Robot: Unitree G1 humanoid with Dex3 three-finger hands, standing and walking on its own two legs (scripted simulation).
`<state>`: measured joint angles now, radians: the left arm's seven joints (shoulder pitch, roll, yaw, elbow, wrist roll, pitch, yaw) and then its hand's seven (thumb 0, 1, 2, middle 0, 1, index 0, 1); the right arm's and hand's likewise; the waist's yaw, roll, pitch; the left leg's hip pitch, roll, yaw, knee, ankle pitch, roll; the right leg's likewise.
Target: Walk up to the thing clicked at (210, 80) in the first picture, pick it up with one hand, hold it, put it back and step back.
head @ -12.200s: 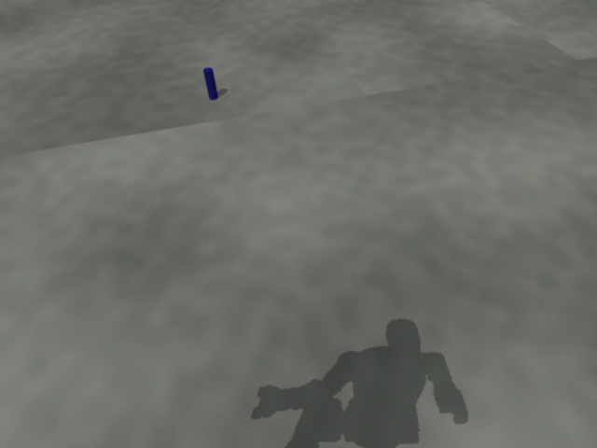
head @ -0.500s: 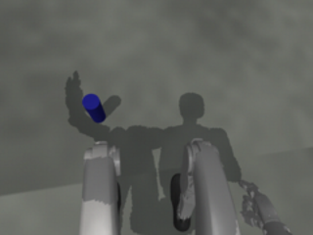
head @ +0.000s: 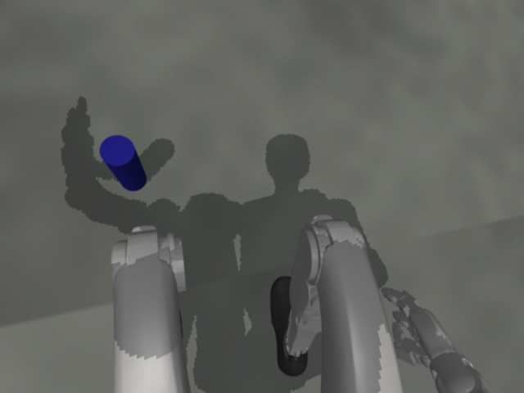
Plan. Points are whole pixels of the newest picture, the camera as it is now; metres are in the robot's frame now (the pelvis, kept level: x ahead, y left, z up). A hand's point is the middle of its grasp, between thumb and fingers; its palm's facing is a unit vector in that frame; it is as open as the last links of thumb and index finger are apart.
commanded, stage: approach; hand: left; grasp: from the side
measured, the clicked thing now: (126, 166) +0.47 +0.22 -0.26
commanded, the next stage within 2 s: close in in 0.20 s
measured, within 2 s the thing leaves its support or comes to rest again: neither
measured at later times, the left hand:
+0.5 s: hand (86, 177) +0.43 +0.27 -0.20, palm faces +0.09 -1.00 +0.04, open 17.5 cm
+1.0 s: hand (120, 177) +0.44 +0.22 -0.23, palm faces +0.10 -0.99 +0.01, open 17.3 cm
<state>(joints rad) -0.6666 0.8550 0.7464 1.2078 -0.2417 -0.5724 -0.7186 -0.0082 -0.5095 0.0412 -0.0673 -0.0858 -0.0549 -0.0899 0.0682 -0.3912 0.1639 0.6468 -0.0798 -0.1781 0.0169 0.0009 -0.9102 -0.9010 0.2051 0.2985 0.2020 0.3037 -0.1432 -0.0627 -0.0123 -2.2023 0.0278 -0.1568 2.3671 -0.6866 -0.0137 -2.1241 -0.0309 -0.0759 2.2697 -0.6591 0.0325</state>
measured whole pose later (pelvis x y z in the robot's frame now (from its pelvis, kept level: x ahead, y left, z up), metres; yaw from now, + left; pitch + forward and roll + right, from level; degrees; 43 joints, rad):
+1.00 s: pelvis -0.02 +0.02 -0.07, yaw -7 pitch +12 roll -16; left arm -0.64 0.77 0.49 1.45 -0.10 -1.11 -0.15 -0.01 -0.51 0.06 -0.06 -0.07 -0.06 -0.06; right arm -0.15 -0.39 0.48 0.57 -0.35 -0.01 0.14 0.00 -0.93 -0.90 0.21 0.30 0.20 0.30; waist -0.27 -0.24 0.29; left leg -2.22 0.01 -0.36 2.66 -0.69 -0.01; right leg -2.07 0.04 -0.21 2.41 -0.59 0.08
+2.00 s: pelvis -0.01 +0.02 -0.06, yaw -9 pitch +13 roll -18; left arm -0.70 0.85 0.41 1.50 -0.04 -1.14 0.02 0.04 0.01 0.95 -0.82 -1.03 -0.85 -1.04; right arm -0.19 -0.38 0.53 0.57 -0.38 0.02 0.16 -0.01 -0.89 -0.90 0.21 0.30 0.20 0.30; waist -0.28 -0.27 0.32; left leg -2.22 0.01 -0.41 2.66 -0.72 -0.02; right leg -2.06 0.05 -0.25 2.38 -0.60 0.08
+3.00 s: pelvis +0.00 +0.00 -0.02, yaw -1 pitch +28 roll -10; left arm -0.60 0.51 0.34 0.90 -0.11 -0.66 -0.15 0.06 -0.07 1.08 -0.87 -1.04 -0.89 -1.04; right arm 0.04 -0.30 0.16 0.63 -0.12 0.08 0.11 0.00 -0.89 -0.90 0.21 0.30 0.20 0.30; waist -0.15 -0.03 -0.02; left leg -2.26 0.02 -0.19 2.44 -0.69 -0.01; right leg -2.16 -0.03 -0.10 2.32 -0.66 0.04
